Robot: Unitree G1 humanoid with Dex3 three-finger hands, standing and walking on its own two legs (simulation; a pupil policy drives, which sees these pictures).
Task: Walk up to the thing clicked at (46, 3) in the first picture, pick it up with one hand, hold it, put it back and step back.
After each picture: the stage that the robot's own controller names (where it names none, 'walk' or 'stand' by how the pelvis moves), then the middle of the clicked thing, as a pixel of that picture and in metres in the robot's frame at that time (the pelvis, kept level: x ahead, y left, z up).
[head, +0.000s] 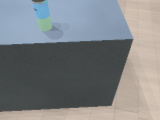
stand; (40, 5) +0.73 +0.22 +0.11
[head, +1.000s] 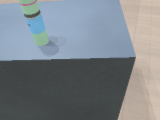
walk; (34, 20) +0.64 +0.25 +0.11
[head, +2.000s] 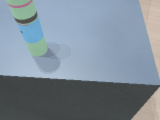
stand; (29, 24) +0.48 +0.21 +0.14
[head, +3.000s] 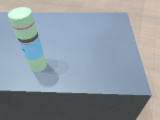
stand; (30, 43) +0.47 +0.21 +0.11
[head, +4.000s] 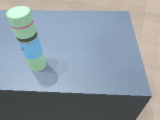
stand; (29, 42) +0.47 +0.21 +0.11
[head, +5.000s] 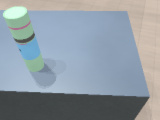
stand; (27, 43) +0.47 +0.22 +0.11
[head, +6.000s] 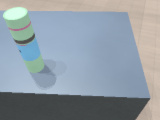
stand; (27, 44) +0.46 +0.22 +0.11
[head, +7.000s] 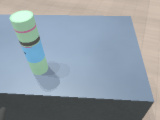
rise first; (32, 46) +0.46 +0.22 +0.11
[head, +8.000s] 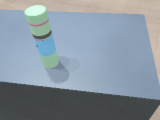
go down; (44, 40) +0.48 +0.20 +0.11
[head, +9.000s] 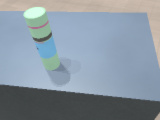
go down; (44, 42) +0.47 +0.20 +0.11
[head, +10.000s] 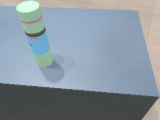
go down; (37, 38) +0.49 +0.19 +0.12
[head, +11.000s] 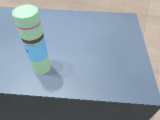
go down; (35, 44) +0.45 +0.18 +0.12
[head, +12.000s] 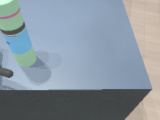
close in; (16, 35) +0.47 +0.20 +0.13
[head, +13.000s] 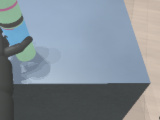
close; (15, 28) +0.48 +0.20 +0.15
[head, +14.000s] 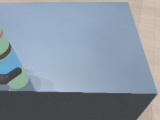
lift; (3, 58) +0.37 +0.24 +0.15
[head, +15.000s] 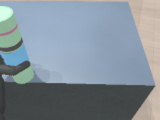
lift; (13, 51) +0.40 +0.22 +0.15
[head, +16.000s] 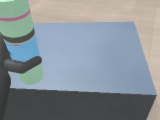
lift; (22, 44) +0.31 +0.17 +0.28
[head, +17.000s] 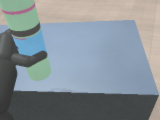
hold; (29, 39) +0.33 +0.15 +0.27
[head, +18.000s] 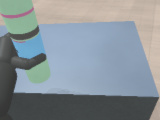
crouch; (28, 42) +0.33 +0.16 +0.26
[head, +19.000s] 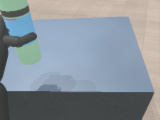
crouch; (19, 23) +0.40 +0.18 +0.27
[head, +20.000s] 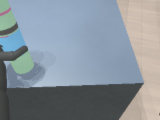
lower; (10, 38) +0.46 +0.20 +0.14
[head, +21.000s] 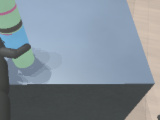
lower; (13, 33) +0.45 +0.20 +0.15
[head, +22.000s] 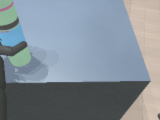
lower; (9, 31) +0.46 +0.21 +0.16
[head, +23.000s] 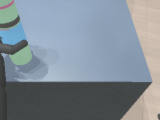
lower; (10, 29) +0.46 +0.21 +0.15
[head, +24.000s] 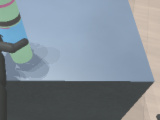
loosen; (11, 28) +0.47 +0.21 +0.16
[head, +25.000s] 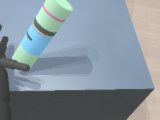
withdraw; (39, 35) +0.45 +0.12 +0.14
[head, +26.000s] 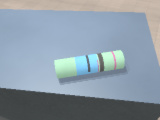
sink last; (89, 64) +0.43 +0.02 +0.04
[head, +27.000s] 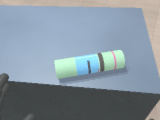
stand; (89, 64) +0.43 +0.02 +0.04
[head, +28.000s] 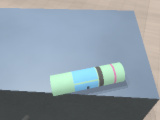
stand; (87, 78) +0.36 +0.01 +0.03
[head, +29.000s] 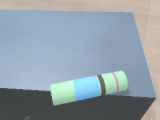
stand; (88, 87) +0.33 +0.01 +0.03
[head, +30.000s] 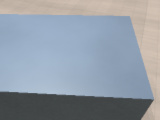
stand; out of the picture +0.16 -0.02 -0.72
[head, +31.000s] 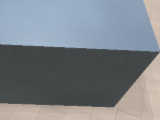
walk; out of the picture +0.19 +0.01 -0.73
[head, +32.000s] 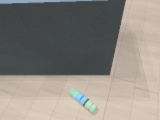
walk; (82, 99) +0.54 +0.07 -0.72
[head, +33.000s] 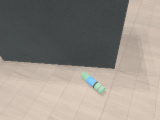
stand; (92, 82) +0.81 -0.02 -0.73
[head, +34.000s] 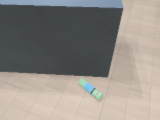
stand; (90, 88) +0.81 -0.06 -0.75
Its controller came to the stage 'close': yes
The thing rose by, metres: 0.19
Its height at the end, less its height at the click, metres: -0.85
